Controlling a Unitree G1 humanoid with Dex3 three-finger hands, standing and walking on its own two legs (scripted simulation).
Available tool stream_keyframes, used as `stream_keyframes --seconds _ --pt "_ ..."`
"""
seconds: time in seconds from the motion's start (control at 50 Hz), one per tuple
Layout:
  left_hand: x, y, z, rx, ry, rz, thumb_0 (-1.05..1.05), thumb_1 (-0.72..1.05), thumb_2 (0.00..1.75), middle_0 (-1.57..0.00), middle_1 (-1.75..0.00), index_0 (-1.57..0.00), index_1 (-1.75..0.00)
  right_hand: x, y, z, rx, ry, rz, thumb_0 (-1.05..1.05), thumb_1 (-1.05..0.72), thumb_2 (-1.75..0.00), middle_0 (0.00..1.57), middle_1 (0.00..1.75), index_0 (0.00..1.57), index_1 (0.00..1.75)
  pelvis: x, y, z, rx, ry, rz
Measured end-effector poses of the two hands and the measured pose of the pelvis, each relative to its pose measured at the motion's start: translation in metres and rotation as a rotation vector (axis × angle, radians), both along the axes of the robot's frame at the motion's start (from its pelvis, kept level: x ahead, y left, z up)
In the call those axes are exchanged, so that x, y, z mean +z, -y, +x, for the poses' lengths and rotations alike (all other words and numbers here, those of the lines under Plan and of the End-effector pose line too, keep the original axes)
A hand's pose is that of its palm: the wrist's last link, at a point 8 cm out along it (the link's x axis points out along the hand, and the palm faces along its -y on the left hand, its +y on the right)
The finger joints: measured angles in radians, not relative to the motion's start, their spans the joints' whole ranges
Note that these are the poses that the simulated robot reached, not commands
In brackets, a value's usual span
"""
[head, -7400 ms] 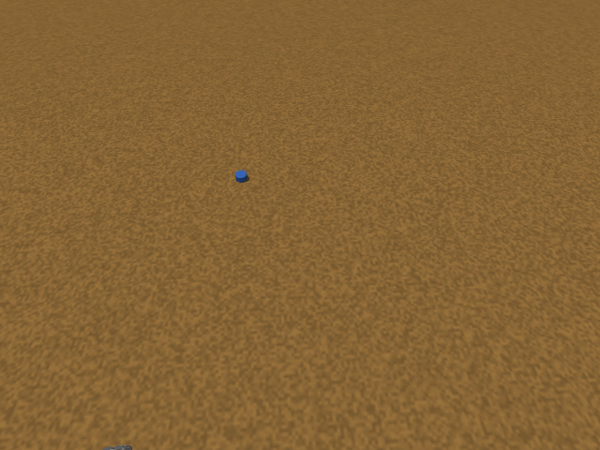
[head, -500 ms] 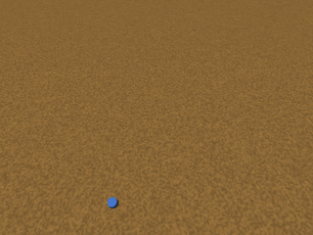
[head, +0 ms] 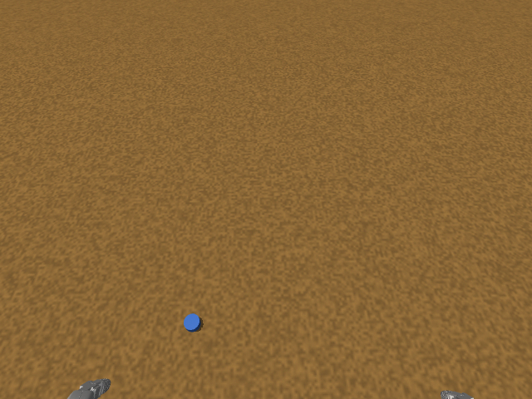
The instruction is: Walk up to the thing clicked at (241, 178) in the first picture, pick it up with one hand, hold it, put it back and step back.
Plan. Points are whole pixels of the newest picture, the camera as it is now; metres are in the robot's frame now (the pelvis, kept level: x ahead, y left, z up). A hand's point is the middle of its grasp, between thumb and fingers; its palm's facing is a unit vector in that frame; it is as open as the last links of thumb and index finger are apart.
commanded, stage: walk up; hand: left
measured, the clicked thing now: (192, 322) +0.40 +0.30 -0.77
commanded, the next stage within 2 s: none
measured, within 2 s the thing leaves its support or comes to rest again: neither
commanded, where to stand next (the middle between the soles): +0.06 +0.01 m, yaw +0 degrees
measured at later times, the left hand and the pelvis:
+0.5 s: hand out of the picture +0.01 +0.31 -0.18, palm faces -0.05 -0.94 -0.35, open 7.4 cm; pelvis -0.11 +0.05 -0.01, yaw -1 degrees
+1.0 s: hand out of the picture -0.11 +0.29 -0.16, palm faces +0.01 -0.92 -0.39, open 7.4 cm; pelvis -0.25 +0.02 -0.03, yaw +1 degrees
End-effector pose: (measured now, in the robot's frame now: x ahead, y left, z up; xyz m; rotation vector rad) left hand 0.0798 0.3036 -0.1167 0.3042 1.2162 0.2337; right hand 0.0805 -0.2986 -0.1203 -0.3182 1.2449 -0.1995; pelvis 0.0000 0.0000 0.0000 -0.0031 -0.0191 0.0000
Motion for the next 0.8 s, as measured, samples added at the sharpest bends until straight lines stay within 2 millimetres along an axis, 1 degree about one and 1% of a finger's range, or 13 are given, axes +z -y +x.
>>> stream_keyframes --seconds 0.1,0.18,0.22,0.28,0.34,0.38,0.42,0.52,0.6,0.7,0.74,0.8 --pt "-0.004 -0.012 -0.004 -0.011 0.021 0.02 0.0 0.9 0.89 -0.2 -0.3 -0.2 -0.3 -0.001 0.006 -0.005 -0.001 0.013 -0.034 0.0 -0.9 -0.9 0.2 0.3 0.2 0.3 -0.007 -0.005 -0.022 0.001 0.003 -0.001" --pt "-0.01 -0.025 -0.009 -0.055 0.033 0.029 0.0 0.9 0.89 -0.2 -0.3 -0.2 -0.3 0.002 0.002 -0.02 -0.006 0.024 -0.063 0.0 -0.91 -0.9 0.2 0.3 0.2 0.3 -0.013 -0.019 -0.041 -0.006 0.002 0.008" --pt "-0.016 -0.033 -0.009 -0.072 0.048 0.027 0.0 0.9 0.89 -0.2 -0.3 -0.2 -0.3 0.003 -0.003 -0.033 -0.006 0.026 -0.08 0.0 -0.91 -0.9 0.2 0.3 0.2 0.3 -0.017 -0.028 -0.05 -0.001 -0.002 0.005" --pt "-0.029 -0.046 -0.009 -0.074 0.084 0.009 0.0 0.9 0.89 -0.2 -0.3 -0.2 -0.3 -0.001 -0.012 -0.06 0.006 0.003 -0.119 0.0 -0.91 -0.9 0.2 0.3 0.2 0.3 -0.029 -0.043 -0.064 0.013 0.002 0.001" --pt "-0.032 -0.052 -0.017 -0.063 0.086 0.002 0.0 0.9 0.89 -0.2 -0.3 -0.2 -0.3 0.002 -0.026 -0.091 0.0 -0.049 -0.113 0.0 -0.91 -0.9 0.2 0.3 0.2 0.3 -0.025 -0.048 -0.077 0.015 0.014 -0.008" --pt "-0.03 -0.053 -0.028 -0.056 0.069 -0.004 0.0 0.91 0.89 -0.2 -0.3 -0.2 -0.3 0.007 -0.033 -0.107 -0.01 -0.068 -0.11 0.0 -0.9 -0.9 0.2 0.3 0.2 0.3 -0.019 -0.05 -0.084 0.012 0.007 -0.019" --pt "-0.028 -0.054 -0.042 -0.055 0.05 -0.01 0.0 0.91 0.89 -0.2 -0.3 -0.2 -0.3 0.011 -0.037 -0.117 -0.016 -0.071 -0.11 0.0 -0.9 -0.9 0.21 0.3 0.2 0.3 -0.015 -0.051 -0.09 0.001 -0.002 -0.024" --pt "-0.025 -0.055 -0.08 -0.074 -0.013 0.001 0.0 0.91 0.89 -0.2 -0.3 -0.2 -0.3 0.012 -0.04 -0.131 -0.025 -0.021 -0.107 0.0 -0.9 -0.9 0.21 0.3 0.21 0.3 -0.012 -0.051 -0.111 -0.028 -0.006 -0.029" --pt "-0.025 -0.051 -0.105 -0.094 -0.032 0.019 0.0 0.91 0.89 -0.2 -0.3 -0.2 -0.3 0.005 -0.032 -0.141 -0.018 0.031 -0.098 0.0 -0.9 -0.9 0.21 0.3 0.21 0.3 -0.017 -0.045 -0.133 -0.055 -0.002 -0.021" --pt "-0.02 -0.035 -0.136 -0.103 -0.007 0.048 0.0 0.91 0.89 -0.2 -0.3 -0.2 -0.3 -0.012 -0.01 -0.154 -0.017 0.087 -0.07 0.0 -0.9 -0.9 0.21 0.3 0.21 0.3 -0.028 -0.028 -0.164 -0.07 0.014 -0.025" --pt "-0.013 -0.028 -0.152 -0.099 0.004 0.044 0.0 0.91 0.89 -0.2 -0.3 -0.2 -0.3 -0.013 -0.005 -0.161 -0.028 0.096 -0.062 0.0 -0.9 -0.9 0.21 0.3 0.21 0.3 -0.027 -0.023 -0.175 -0.058 0.018 -0.014" --pt "-0.002 -0.02 -0.172 -0.087 0.021 0.045 0.0 0.9 0.89 -0.2 -0.3 -0.2 -0.3 -0.01 -0.002 -0.173 -0.027 0.101 -0.053 0.0 -0.9 -0.9 0.21 0.3 0.2 0.3 -0.02 -0.021 -0.188 -0.059 0.015 0.017"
